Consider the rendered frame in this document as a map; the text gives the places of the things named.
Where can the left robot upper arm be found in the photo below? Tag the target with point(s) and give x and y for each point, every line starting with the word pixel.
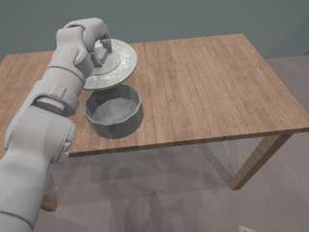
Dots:
pixel 41 138

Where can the left robot hand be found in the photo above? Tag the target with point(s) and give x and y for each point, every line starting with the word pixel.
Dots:
pixel 100 32

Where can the table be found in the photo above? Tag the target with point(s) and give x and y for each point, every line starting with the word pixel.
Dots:
pixel 193 91

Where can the lid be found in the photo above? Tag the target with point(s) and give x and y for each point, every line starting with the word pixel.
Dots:
pixel 118 67

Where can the left robot forearm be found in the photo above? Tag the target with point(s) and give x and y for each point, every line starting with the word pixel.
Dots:
pixel 65 76

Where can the pot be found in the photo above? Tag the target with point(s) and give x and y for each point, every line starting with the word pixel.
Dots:
pixel 114 113

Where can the knob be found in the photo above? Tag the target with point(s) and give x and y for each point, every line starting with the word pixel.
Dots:
pixel 102 54

